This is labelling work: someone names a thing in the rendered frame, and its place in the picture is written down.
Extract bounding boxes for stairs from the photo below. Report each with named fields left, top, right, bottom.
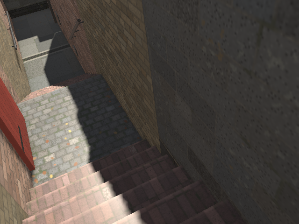
left=22, top=138, right=246, bottom=224
left=20, top=73, right=99, bottom=103

